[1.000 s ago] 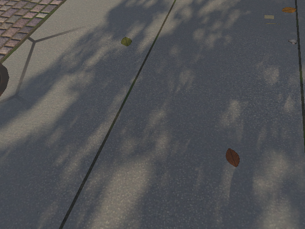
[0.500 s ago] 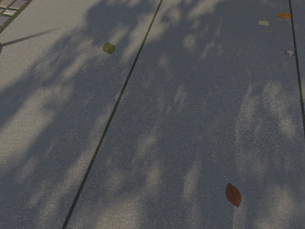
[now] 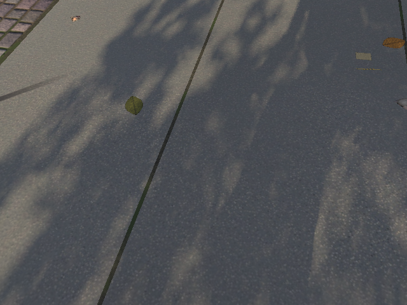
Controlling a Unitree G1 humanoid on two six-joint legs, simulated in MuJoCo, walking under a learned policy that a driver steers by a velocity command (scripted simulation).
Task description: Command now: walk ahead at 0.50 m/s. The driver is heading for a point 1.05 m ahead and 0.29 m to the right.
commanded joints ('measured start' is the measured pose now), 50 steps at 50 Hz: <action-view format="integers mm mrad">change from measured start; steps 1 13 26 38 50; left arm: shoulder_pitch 31 228 126 -64 261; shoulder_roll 94 151 133 32 303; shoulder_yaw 17 29 33 30 119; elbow -30 68 13 -92 -138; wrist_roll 10 -13 -46 -20 -20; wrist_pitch -15 4 1 51 52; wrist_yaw -2 38 49 14 4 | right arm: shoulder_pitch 14 -339 -75 -51 -10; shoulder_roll -67 -27 -72 -126 -60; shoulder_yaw -23 -8 -33 -50 -19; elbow -50 -164 -101 -58 -162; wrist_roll -6 -11 -24 -37 -17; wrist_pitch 1 2 -19 -19 -26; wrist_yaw -5 18 13 -25 -7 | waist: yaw -3 76 -57 -33 101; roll -109 -77 56 5 -220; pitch -69 50 -99 43 -394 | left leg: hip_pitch -195 -268 396 288 -339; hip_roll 104 50 280 205 -92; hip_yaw -47 21 -290 168 -5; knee -15 -576 -916 -1045 283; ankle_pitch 111 486 125 421 -243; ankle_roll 1 -39 139 106 -75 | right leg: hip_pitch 206 296 -362 -334 750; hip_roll -250 -223 -129 -154 -373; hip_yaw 301 111 153 77 919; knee -295 -353 782 304 -154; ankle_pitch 79 180 -225 218 -194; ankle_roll -155 -134 9 28 -411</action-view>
